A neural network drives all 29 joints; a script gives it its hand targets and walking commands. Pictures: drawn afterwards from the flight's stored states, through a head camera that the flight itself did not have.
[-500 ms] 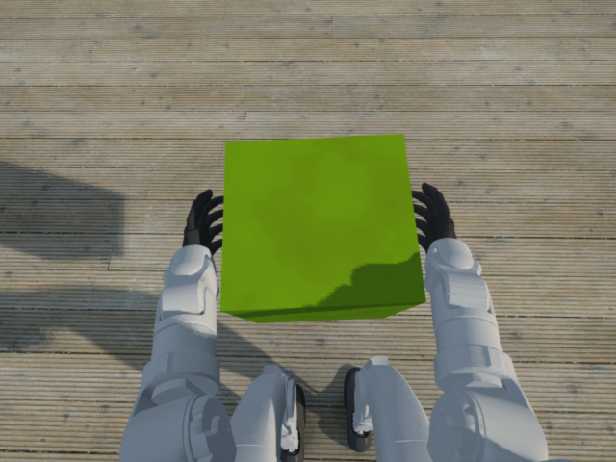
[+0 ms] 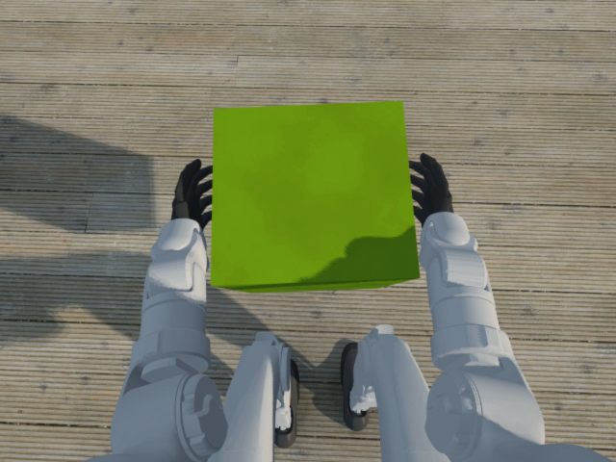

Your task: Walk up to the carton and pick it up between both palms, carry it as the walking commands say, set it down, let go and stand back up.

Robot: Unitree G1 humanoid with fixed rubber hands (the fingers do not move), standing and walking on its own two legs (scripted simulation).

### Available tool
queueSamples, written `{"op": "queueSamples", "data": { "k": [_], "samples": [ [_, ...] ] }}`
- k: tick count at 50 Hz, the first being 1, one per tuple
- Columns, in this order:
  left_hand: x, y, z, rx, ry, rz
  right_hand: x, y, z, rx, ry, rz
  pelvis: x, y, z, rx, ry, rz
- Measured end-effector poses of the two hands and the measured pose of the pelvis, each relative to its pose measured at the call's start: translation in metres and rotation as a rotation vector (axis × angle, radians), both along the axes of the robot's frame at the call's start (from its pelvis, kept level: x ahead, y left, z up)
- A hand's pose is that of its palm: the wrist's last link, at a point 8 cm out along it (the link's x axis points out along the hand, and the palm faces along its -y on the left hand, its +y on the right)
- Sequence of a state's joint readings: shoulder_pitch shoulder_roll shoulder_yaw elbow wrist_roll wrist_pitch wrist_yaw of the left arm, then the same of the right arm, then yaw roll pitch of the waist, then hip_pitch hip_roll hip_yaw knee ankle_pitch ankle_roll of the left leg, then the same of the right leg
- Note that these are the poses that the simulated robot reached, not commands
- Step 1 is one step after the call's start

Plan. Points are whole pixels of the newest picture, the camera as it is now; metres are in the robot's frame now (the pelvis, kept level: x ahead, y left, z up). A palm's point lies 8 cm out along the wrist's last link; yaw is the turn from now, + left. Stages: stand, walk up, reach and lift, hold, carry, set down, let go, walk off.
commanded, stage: set down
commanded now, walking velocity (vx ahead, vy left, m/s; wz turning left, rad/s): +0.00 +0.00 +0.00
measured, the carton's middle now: (312, 216) +0.43 +0.02 -0.15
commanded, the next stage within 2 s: none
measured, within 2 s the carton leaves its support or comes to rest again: neither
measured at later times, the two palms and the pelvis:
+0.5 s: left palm (206, 225) +0.42 +0.18 -0.15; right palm (414, 218) +0.43 -0.14 -0.15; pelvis -0.02 +0.00 -0.08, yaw +1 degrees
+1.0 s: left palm (218, 230) +0.44 +0.19 -0.24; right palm (396, 221) +0.45 -0.14 -0.25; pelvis -0.03 +0.00 -0.15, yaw +3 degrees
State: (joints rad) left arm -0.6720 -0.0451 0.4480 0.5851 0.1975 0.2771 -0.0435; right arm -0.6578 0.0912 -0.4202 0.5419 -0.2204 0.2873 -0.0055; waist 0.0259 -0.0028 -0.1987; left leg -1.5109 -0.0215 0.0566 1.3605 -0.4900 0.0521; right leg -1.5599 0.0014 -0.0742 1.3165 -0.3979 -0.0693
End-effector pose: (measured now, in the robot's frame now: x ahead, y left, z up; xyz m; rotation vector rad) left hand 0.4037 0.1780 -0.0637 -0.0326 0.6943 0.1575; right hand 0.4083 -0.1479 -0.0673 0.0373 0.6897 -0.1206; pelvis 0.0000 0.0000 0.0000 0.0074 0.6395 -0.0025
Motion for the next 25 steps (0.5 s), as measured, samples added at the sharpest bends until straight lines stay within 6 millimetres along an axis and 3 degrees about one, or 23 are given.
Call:
{"op": "queueSamples", "data": {
  "k": [25],
  "samples": [
    [0.017, 0.003, -0.085, 0.014, -0.005, 0.003, 0.02, 0.003, -0.087, -0.009, -0.006, 0.009, -0.017, -0.001, -0.077, 0.002, 0.1, 0.014]
  ]
}}
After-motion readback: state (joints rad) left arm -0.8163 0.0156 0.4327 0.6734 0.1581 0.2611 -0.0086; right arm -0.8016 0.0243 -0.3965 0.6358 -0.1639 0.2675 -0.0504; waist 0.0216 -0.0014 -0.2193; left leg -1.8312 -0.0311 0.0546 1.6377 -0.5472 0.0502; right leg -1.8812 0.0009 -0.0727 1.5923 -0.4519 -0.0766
